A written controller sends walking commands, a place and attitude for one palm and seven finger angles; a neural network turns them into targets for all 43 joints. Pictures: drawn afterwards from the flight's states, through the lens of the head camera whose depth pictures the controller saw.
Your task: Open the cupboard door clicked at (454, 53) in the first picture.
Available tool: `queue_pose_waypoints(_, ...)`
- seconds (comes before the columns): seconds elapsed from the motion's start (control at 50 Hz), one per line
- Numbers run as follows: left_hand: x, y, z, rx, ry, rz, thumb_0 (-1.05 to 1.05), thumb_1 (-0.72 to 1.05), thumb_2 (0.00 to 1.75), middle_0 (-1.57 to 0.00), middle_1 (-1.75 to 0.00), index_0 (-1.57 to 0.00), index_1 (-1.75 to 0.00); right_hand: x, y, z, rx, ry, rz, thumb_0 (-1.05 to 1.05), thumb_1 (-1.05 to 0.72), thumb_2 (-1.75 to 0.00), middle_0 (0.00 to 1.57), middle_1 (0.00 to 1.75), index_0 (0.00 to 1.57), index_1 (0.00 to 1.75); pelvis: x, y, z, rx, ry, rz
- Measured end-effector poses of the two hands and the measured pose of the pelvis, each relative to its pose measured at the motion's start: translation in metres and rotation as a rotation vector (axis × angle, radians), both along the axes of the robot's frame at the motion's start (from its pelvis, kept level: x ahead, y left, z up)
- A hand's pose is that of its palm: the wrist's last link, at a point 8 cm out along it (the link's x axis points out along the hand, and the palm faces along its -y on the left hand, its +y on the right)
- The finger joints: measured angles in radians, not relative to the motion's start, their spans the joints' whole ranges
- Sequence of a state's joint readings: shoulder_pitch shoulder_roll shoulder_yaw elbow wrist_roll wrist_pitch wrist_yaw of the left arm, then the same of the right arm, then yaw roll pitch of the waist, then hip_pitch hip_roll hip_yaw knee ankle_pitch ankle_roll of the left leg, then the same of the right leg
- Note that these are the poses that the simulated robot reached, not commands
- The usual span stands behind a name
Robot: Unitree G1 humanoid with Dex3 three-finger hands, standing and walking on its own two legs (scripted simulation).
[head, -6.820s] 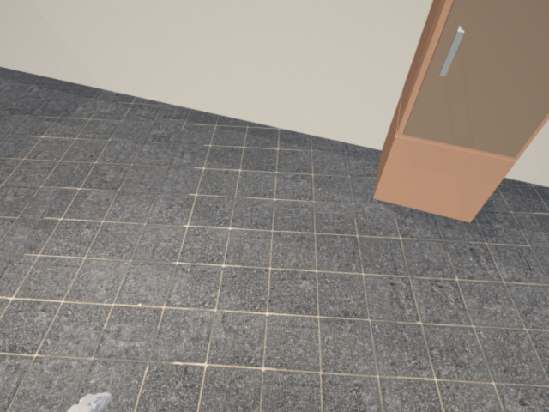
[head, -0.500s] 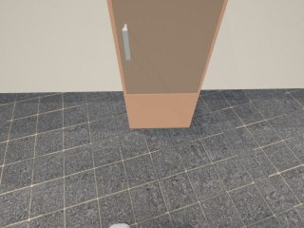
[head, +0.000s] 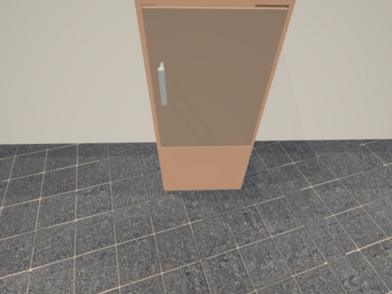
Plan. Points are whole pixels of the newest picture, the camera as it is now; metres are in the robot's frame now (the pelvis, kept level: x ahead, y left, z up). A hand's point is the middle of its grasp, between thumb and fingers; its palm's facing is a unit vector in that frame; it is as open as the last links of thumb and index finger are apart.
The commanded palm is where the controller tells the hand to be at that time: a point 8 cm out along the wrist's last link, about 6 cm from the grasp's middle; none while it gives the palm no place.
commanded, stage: take the last steps up to it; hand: left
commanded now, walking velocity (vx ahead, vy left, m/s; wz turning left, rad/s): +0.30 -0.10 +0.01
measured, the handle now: (163, 84) +0.77 +0.13 +0.01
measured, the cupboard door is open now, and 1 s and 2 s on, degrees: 0 0 0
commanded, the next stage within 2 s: come to a stop and stand still in 0.54 s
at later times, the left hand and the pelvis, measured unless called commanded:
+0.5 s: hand out of the picture +0.07 +0.08 -0.17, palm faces +0.13 -0.98 -0.13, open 7.3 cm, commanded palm none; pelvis +0.16 -0.06 -0.01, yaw +3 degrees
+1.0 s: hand (150, 226) +0.33 +0.14 -0.17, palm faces +0.09 -0.96 -0.25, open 7.3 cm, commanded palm none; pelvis +0.26 -0.06 -0.01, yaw +2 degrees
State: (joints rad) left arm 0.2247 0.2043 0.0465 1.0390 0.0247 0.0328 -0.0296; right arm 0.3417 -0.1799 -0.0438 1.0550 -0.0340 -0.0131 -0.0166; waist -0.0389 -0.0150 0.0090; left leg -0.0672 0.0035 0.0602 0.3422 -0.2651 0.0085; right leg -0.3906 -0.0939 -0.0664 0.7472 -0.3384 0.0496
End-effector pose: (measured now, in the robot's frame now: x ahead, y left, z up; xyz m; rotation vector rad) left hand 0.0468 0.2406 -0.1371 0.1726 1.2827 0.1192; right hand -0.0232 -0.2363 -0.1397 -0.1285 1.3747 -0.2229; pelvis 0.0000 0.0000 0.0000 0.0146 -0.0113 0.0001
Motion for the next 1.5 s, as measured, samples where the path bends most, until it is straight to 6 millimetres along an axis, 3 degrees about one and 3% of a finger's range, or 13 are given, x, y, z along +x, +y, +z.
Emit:
queue_pose_waypoints(0.1,0.043,-0.034,-0.002,0.023,-0.062,-0.026,0.01,0.91,0.9,-0.2,-0.3,-0.2,-0.3,-0.024,-0.027,-0.021,0.038,0.14,-0.045,0.01,-0.91,-0.9,0.2,0.3,0.2,0.3,0.025,-0.03,-0.013,0.003,0.0,0.001)
queue_pose_waypoints(0.18,0.046,-0.056,0.002,0.021,-0.074,0.03,0.0,0.91,0.9,-0.2,-0.3,-0.2,-0.3,-0.001,-0.045,-0.018,0.055,0.179,-0.018,0.01,-0.91,-0.9,0.2,0.3,0.19,0.3,0.046,-0.048,-0.008,-0.003,-0.004,0.018)
queue_pose_waypoints(0.32,0.023,-0.083,0.003,0.004,0.08,0.092,0.0,0.93,0.9,-0.2,-0.3,-0.2,-0.3,0.106,-0.063,-0.009,0.043,0.015,0.029,0.01,-0.91,-0.9,0.2,0.3,0.19,0.3,0.09,-0.063,0.002,-0.013,0.001,0.03)
queue_pose_waypoints(0.46,0.012,-0.109,-0.007,-0.066,0.218,0.161,0.01,0.92,0.9,-0.2,-0.3,-0.2,-0.3,0.224,-0.048,-0.007,0.054,-0.111,0.113,0.01,-0.91,-0.9,0.2,0.3,0.19,0.3,0.14,-0.06,-0.003,-0.034,0.006,0.043)
queue_pose_waypoints(0.58,0.026,-0.108,-0.021,-0.11,0.32,0.219,0.01,0.91,0.9,-0.2,-0.3,-0.2,-0.3,0.323,-0.014,-0.01,0.058,-0.203,0.199,0.01,-0.91,-0.9,0.2,0.3,0.19,0.3,0.192,-0.043,-0.017,-0.039,0.008,0.054)
queue_pose_waypoints(0.64,0.049,-0.097,-0.029,-0.114,0.345,0.218,0.01,0.91,0.9,-0.2,-0.3,-0.2,-0.3,0.353,0.001,-0.014,0.049,-0.247,0.205,0.01,-0.91,-0.9,0.2,0.3,0.19,0.3,0.215,-0.033,-0.024,-0.027,0.003,0.047)
queue_pose_waypoints(0.7,0.091,-0.079,-0.028,-0.089,0.296,0.188,0.01,0.91,0.9,-0.2,-0.3,-0.2,-0.3,0.358,0.005,-0.008,0.046,-0.243,0.16,0.0,-0.92,-0.9,0.2,0.3,0.2,0.3,0.232,-0.029,-0.018,-0.015,-0.008,0.031)
queue_pose_waypoints(0.86,0.219,-0.05,-0.017,-0.01,0.057,0.123,0.0,0.92,0.9,-0.2,-0.3,-0.2,-0.3,0.363,-0.025,0.004,-0.023,-0.163,0.126,-0.03,-0.95,-0.9,0.2,0.3,0.2,0.3,0.256,-0.035,-0.004,-0.015,-0.01,0.045)
queue_pose_waypoints(0.94,0.257,-0.05,-0.009,0.028,-0.017,0.104,0.0,0.92,0.9,-0.2,-0.3,-0.2,-0.3,0.357,-0.042,-0.001,-0.014,-0.115,0.111,-0.01,-0.93,-0.9,0.2,0.3,0.2,0.3,0.261,-0.05,-0.005,-0.016,-0.011,0.046)
queue_pose_waypoints(1.02,0.276,-0.061,-0.002,0.07,-0.056,0.08,0.0,0.92,0.9,-0.2,-0.3,-0.2,-0.3,0.352,-0.063,-0.015,0.015,-0.09,0.089,0.0,-0.92,-0.9,0.2,0.3,0.2,0.3,0.264,-0.07,-0.011,-0.006,-0.007,0.037)
queue_pose_waypoints(1.1,0.276,-0.079,0.002,0.104,-0.06,0.046,0.0,0.92,0.9,-0.2,-0.3,-0.2,-0.3,0.346,-0.084,-0.032,0.045,-0.076,0.059,0.0,-0.92,-0.9,0.2,0.3,0.2,0.3,0.264,-0.086,-0.017,0.005,-0.004,0.031)
queue_pose_waypoints(1.26,0.25,-0.099,0.017,0.1,-0.049,0.088,0.0,0.91,0.9,-0.2,-0.3,-0.2,-0.3,0.322,-0.099,-0.026,0.061,-0.007,0.091,0.01,-0.91,-0.9,0.2,0.3,0.19,0.3,0.25,-0.096,-0.004,0.031,0.008,0.057)
queue_pose_waypoints(1.5,0.167,-0.068,0.001,0.053,0.041,0.155,0.0,0.91,0.9,-0.2,-0.3,-0.21,-0.3,0.306,-0.075,-0.005,0.013,-0.072,0.156,0.01,-0.91,-0.9,0.2,0.3,0.19,0.3,0.216,-0.069,-0.003,0.014,0.015,0.054)
